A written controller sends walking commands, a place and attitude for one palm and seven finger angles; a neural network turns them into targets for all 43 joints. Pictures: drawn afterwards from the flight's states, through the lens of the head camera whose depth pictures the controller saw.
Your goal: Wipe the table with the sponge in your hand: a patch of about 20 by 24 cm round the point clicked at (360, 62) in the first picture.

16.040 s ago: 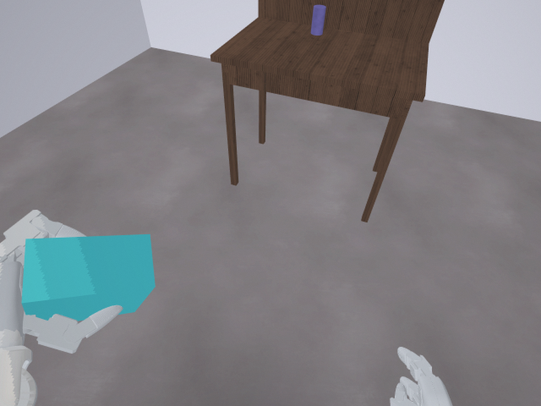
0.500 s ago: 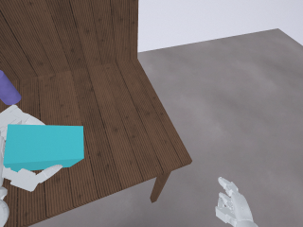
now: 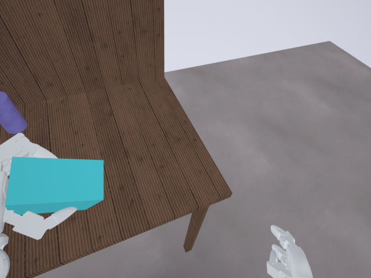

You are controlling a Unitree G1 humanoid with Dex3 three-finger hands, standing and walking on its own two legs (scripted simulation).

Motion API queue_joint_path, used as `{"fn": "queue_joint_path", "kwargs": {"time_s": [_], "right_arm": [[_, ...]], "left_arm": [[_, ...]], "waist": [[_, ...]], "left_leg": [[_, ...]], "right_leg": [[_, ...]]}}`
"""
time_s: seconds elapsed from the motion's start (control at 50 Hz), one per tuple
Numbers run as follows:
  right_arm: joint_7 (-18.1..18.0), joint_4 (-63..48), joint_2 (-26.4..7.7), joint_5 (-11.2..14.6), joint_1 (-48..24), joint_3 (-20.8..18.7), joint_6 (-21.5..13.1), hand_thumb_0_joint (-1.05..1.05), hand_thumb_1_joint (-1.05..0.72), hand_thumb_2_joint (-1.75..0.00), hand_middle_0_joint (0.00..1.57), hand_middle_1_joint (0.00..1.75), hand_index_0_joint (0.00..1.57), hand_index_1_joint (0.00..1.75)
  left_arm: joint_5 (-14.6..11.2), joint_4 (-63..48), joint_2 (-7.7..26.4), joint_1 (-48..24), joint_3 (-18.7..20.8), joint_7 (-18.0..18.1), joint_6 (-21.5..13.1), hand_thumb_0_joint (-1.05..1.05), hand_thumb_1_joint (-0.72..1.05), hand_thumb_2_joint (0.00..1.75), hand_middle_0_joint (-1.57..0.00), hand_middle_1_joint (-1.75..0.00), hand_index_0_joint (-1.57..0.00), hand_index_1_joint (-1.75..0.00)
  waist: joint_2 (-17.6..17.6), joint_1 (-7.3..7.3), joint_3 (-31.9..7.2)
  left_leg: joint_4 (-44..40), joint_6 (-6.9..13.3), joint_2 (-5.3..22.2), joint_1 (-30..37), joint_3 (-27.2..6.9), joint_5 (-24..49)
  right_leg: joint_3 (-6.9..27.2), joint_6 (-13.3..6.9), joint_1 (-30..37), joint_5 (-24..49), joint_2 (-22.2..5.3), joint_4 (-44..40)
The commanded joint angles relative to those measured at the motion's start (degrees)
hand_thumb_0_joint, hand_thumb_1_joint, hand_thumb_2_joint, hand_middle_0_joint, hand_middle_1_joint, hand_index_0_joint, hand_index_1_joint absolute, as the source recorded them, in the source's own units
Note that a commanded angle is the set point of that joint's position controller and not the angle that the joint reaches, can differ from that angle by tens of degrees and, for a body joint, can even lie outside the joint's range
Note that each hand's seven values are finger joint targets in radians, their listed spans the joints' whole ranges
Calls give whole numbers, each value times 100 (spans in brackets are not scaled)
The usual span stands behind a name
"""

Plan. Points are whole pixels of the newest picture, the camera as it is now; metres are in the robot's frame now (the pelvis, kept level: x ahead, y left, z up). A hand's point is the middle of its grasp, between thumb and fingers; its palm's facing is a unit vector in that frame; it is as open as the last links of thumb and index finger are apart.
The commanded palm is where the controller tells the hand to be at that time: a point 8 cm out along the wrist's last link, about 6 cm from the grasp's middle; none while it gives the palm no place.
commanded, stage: shuffle to correct the standing spot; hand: left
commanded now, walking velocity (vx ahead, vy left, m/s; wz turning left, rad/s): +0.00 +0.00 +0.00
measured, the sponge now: (68, 188) +0.23 +0.21 +0.13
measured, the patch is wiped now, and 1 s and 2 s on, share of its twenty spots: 0.00 0.00 0.00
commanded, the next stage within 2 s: come to a stop and stand still in 0.74 s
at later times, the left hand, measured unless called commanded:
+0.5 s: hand (73, 181) +0.23 +0.20 +0.16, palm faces +0.30 -0.88 -0.38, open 10.2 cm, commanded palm +0.17 +0.24 +0.17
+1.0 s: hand (102, 182) +0.23 +0.16 +0.15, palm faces +0.28 -0.88 -0.38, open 10.2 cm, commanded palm +0.18 +0.20 +0.17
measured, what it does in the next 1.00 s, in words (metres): shifts its weight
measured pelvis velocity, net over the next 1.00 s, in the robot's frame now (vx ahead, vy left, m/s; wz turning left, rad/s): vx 0.02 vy -0.07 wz -0.01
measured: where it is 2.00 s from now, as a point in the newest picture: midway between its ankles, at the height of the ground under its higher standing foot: outside the picture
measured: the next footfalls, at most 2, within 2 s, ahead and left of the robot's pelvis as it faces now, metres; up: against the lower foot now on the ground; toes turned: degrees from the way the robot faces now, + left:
none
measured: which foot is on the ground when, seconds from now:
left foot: down 0.00-1.00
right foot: down 0.00-1.00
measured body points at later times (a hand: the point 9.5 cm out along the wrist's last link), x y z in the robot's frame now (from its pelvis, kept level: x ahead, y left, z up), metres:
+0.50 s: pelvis +0.00 -0.04 +0.00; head +0.03 -0.01 +0.45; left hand +0.20 +0.24 +0.18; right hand +0.18 -0.26 -0.06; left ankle +0.04 +0.06 -0.74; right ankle +0.00 -0.14 -0.74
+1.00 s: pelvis +0.02 -0.07 +0.00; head +0.03 -0.07 +0.45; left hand +0.21 +0.20 +0.17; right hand +0.18 -0.32 -0.08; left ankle +0.04 +0.06 -0.74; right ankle +0.00 -0.14 -0.74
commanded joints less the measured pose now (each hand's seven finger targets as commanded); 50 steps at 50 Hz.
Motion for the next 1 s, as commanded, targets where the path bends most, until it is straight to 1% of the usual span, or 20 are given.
{"fn": "queue_joint_path", "kwargs": {"time_s": [0.0, 0.04, 0.06, 0.14, 0.16, 0.22, 0.24, 0.26, 0.28, 0.34, 0.36, 0.42, 0.44, 0.46, 0.62, 0.64, 0.72, 0.74, 0.82, 0.98], "right_arm": [[-48, -908, -812, 28, -447, -363, -333, 0, -90, -90, 20, 30, 20, 30], [-55, -874, -847, 32, -482, -379, -327, 0, -90, -90, 20, 30, 20, 30], [-58, -887, -746, 25, -485, -339, -313, 0, -90, -90, 20, 30, 20, 30], [-88, -885, -775, 6, -530, -368, -330, 0, -90, -90, 20, 30, 20, 30], [-82, -911, -711, -3, -511, -338, -315, 0, -90, -90, 20, 30, 20, 30], [-60, -956, -715, 11, -520, -357, -328, 0, -90, -90, 20, 30, 20, 30], [-50, -932, -737, 11, -553, -374, -315, 0, -90, -90, 20, 30, 20, 30], [-42, -956, -686, 11, -522, -359, -297, 0, -90, -90, 20, 30, 20, 30], [-35, -995, -703, 13, -553, -362, -297, 0, -90, -90, 20, 30, 20, 30], [-26, -990, -705, 28, -532, -390, -253, 0, -90, -90, 20, 30, 20, 30], [-26, -1011, -645, 31, -516, -374, -220, 0, -90, -90, 20, 30, 20, 30], [-35, -1028, -670, 62, -517, -395, -200, 0, -90, -90, 20, 30, 20, 30], [-45, -1004, -691, 67, -534, -411, -179, 0, -90, -90, 20, 30, 20, 30], [-51, -1017, -652, 66, -524, -395, -154, 0, -90, -90, 20, 30, 20, 30], [-108, -995, -690, 117, -507, -444, -82, 0, -90, -90, 20, 30, 20, 30], [-120, -973, -723, 129, -529, -455, -69, 0, -90, -90, 20, 30, 20, 30], [-124, -981, -706, 130, -513, -463, -39, 0, -90, -90, 20, 30, 20, 30], [-135, -951, -731, 137, -513, -476, -29, 0, -90, -90, 20, 30, 20, 30], [-133, -953, -714, 127, -509, -472, 27, 0, -90, -90, 20, 30, 20, 30], [-130, -872, -747, 145, -699, -391, 45, 0, -90, -90, 20, 30, 20, 30]], "left_arm": [[-54, -1241, 822, -434, 584, 94, -386, 0, 10, 130, -120, -160, -120, -160], [-28, -1114, 979, -372, 721, 130, -343, 0, 10, 130, -120, -160, -120, -160], [-53, -1133, 728, -462, 509, 100, -353, 0, 10, 130, -120, -160, -120, -160], [-41, -1201, 1042, -627, 782, 136, -335, 0, 10, 130, -120, -160, -120, -160], [-62, -1282, 678, -752, 467, 94, -347, 0, 10, 130, -120, -160, -120, -160], [-73, -1250, 801, -780, 544, 94, -309, 0, 10, 130, -120, -160, -120, -160], [-51, -1242, 893, -734, 628, 116, -275, 0, 10, 130, -120, -160, -120, -160], [-70, -1290, 673, -763, 446, 91, -282, 0, 10, 130, -120, -160, -120, -160], [-79, -1328, 775, -773, 516, 94, -269, 0, 10, 130, -120, -160, -120, -160], [-110, -1256, 970, -538, 714, 115, -193, 0, 10, 130, -120, -160, -120, -160], [-149, -1304, 765, -526, 565, 90, -183, 0, 10, 130, -120, -160, -120, -160], [-214, -1387, 823, -499, 608, 65, -148, 0, 10, 130, -120, -160, -120, -160], [-218, -1330, 1018, -401, 774, 92, -115, 0, 10, 130, -120, -160, -120, -160], [-247, -1372, 822, -419, 619, 69, -108, 0, 10, 130, -120, -160, -120, -160], [-361, -1389, 922, -399, 670, 26, 25, 0, 10, 130, -120, -160, -120, -160], [-355, -1407, 1048, -393, 748, 55, 45, 0, 10, 130, -120, -160, -120, -160], [-389, -1436, 972, -364, 683, 31, 81, 0, 10, 130, -120, -160, -120, -160], [-392, -1396, 1075, -311, 762, 48, 107, 0, 10, 130, -120, -160, -120, -160], [-430, -1341, 1016, -305, 748, 18, 142, 0, 10, 130, -120, -160, -120, -160], [-331, -1116, 919, -85, 660, 114, 64, 0, 10, 130, -120, -160, -120, -160]], "waist": [[587, -29, -862], [659, 1, -864], [594, -21, -826], [631, 28, -950], [694, -8, -901], [646, 0, -895], [837, 22, -931], [791, -2, -915], [871, 0, -897], [738, -3, -1042], [601, -27, -1049], [628, -52, -1033], [671, -41, -1089], [659, -58, -1069], [379, -57, -1049], [584, -75, -1083], [389, -56, -1058], [535, -75, -1072], [201, -68, -1016], [288, 6, -832]], "left_leg": [[-697, -409, 784, 591, -1071, -17], [-769, -436, 780, 629, -1098, -199], [-836, -438, 822, 599, -1094, -360], [-977, -520, 951, 758, -1197, -369], [-1027, -530, 996, 707, -1199, -398], [-946, -457, 1057, 714, -1160, -313], [-1005, -510, 1057, 754, -1194, -413], [-999, -483, 1100, 722, -1184, -416], [-960, -440, 1118, 696, -1163, -385], [-737, -382, 1065, 737, -1066, -142], [-650, -349, 1063, 691, -1030, -44], [-385, -314, 1014, 736, -916, 213], [-387, -325, 1006, 751, -920, 203], [-348, -307, 1015, 689, -894, 217], [114, -277, 981, 668, -693, 423], [86, -279, 955, 723, -698, 430], [315, -273, 957, 650, -609, 608], [280, -277, 941, 698, -616, 621], [533, -274, 897, 546, -478, 523], [335, -171, 636, 601, -560, 561]], "right_leg": [[363, -313, -104, 231, -295, -272], [388, -305, -157, 72, -268, -267], [368, -295, -182, 15, -247, -292], [364, -270, -200, -2, -126, -179], [323, -269, -215, 19, -102, -143], [336, -262, -229, 64, -118, -191], [338, -271, -248, -7, -69, -136], [300, -272, -244, 32, -59, -129], [323, -270, -256, 59, -90, -153], [354, -293, -171, 187, -108, -221], [349, -299, -136, 276, -131, -251], [465, -336, -210, 525, -197, -314], [453, -333, -181, 489, -189, -274], [440, -334, -163, 517, -191, -272], [631, -376, -207, 920, -296, -295], [665, -390, -223, 904, -296, -260], [674, -392, -143, 1231, -351, -245], [708, -400, -174, 1225, -349, -218], [766, -358, -73, 1540, -429, -279], [864, 53, 94, 2100, -551, -513]]}}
